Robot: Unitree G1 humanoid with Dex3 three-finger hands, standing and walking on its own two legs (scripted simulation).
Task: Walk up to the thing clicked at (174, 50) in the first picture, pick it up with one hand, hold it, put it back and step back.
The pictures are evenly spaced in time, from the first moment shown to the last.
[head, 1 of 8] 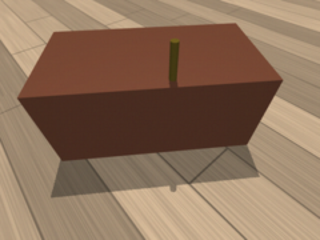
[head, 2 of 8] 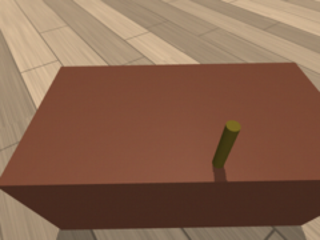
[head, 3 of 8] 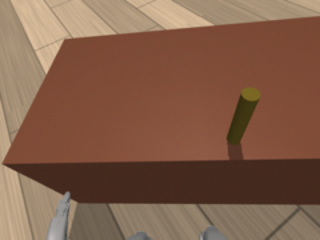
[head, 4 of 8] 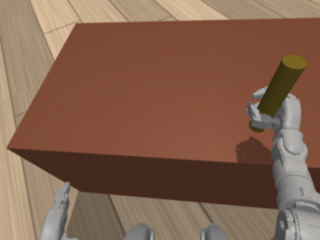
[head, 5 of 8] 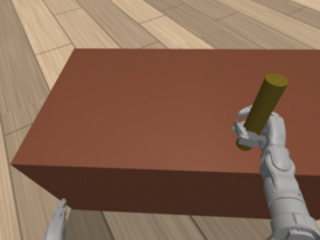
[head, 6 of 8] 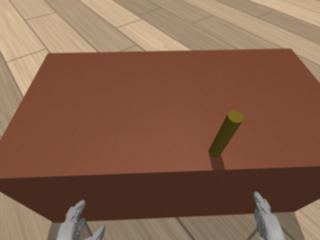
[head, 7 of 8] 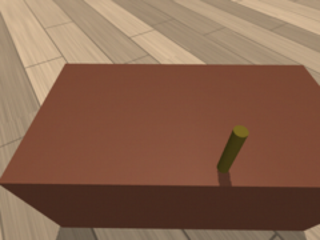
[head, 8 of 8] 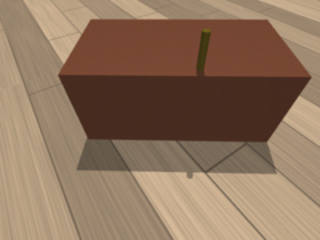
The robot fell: no
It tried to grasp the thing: yes
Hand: right
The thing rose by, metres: 0.23
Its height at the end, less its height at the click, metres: +0.00
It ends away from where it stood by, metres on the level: 0.00
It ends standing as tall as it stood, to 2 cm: yes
